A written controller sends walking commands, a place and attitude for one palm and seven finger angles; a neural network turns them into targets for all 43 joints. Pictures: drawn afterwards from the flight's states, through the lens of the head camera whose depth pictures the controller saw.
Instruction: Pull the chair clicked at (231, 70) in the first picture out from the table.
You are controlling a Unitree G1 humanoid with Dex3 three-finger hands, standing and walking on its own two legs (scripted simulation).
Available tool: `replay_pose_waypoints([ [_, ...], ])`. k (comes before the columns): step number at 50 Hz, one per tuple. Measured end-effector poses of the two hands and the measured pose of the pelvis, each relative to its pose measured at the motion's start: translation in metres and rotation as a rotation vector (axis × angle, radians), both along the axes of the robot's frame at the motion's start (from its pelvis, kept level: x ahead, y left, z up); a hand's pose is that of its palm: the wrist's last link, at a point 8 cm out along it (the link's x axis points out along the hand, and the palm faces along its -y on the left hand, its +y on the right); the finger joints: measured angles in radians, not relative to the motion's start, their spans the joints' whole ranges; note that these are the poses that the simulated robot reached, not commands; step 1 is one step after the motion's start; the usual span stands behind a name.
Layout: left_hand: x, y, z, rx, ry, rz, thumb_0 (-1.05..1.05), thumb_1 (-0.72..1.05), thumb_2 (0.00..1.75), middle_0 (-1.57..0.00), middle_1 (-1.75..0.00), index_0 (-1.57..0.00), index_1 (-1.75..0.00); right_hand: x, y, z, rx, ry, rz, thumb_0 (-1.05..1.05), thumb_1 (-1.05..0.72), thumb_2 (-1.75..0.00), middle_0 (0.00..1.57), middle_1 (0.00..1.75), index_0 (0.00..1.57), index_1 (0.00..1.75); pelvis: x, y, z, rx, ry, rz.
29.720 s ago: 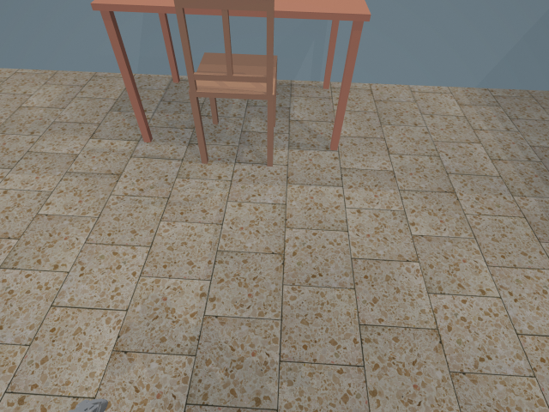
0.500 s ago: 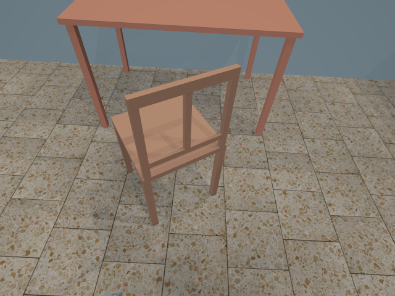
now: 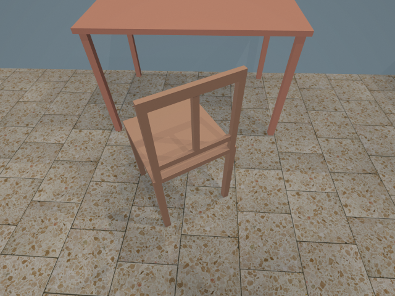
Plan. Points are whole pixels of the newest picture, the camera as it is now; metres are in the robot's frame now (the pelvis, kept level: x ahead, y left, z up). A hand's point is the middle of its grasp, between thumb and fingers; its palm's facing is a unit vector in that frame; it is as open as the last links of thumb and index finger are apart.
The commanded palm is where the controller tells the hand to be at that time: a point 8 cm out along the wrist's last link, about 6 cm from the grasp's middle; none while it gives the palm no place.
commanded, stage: let the arm hang, fingers relaxed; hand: left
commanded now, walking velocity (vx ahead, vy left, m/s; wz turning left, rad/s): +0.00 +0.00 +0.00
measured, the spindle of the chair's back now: (195, 124) +0.68 +0.06 -0.12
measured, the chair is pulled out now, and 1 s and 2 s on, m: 0.47 0.47 0.47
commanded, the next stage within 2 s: look to check the result in 0.34 s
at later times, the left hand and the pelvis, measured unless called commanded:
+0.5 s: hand out of the picture -0.02 +0.14 -0.18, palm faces +0.04 -0.99 -0.17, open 7.3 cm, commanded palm none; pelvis +0.01 -0.01 +0.00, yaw +0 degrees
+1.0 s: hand out of the picture +0.00 +0.13 -0.17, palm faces +0.04 -0.98 -0.17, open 7.3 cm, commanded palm none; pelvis +0.02 -0.02 +0.00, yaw +0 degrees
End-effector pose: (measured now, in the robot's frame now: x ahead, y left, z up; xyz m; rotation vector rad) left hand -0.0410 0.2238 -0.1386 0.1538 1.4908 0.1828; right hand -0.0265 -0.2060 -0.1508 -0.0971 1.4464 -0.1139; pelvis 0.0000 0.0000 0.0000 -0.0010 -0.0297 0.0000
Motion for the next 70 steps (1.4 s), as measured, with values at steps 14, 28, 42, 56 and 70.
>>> replay_pose_waypoints([
  [14,0.024,-0.035,-0.009,-0.066,-0.061,-0.005,0.01,0.92,0.89,-0.2,-0.3,-0.2,-0.3,0.004,0.0,0.001,-0.001,-0.016,-0.033,0.0,-0.91,-0.9,0.2,0.3,0.2,0.29,0.005,-0.008,0.0,0.002,-0.005,-0.008],
  [28,0.021,-0.032,-0.007,-0.045,-0.032,0.007,0.0,0.91,0.89,-0.2,-0.3,-0.2,-0.3,-0.005,-0.006,0.001,-0.006,0.033,-0.039,0.0,-0.91,-0.9,0.19,0.3,0.19,0.29,0.01,-0.013,0.0,0.001,-0.001,-0.005],
  [42,0.029,-0.037,-0.006,-0.044,-0.041,0.006,0.0,0.91,0.89,-0.2,-0.3,-0.2,-0.3,0.009,-0.008,-0.001,0.0,0.01,-0.034,0.0,-0.91,-0.9,0.2,0.3,0.19,0.29,0.014,-0.017,0.0,0.004,-0.003,-0.008],
  [56,0.036,-0.042,-0.006,-0.046,-0.052,0.01,0.0,0.91,0.89,-0.2,-0.3,-0.2,-0.3,0.016,-0.014,-0.001,-0.004,0.007,-0.03,0.0,-0.91,-0.9,0.2,0.3,0.19,0.29,0.018,-0.021,0.0,0.004,-0.002,-0.005],
  [70,0.036,-0.044,-0.006,-0.042,-0.046,0.013,0.0,0.91,0.89,-0.2,-0.3,-0.2,-0.3,0.016,-0.018,0.0,-0.008,0.015,-0.032,0.0,-0.91,-0.9,0.2,0.3,0.19,0.29,0.021,-0.024,0.0,0.005,-0.005,-0.005],
])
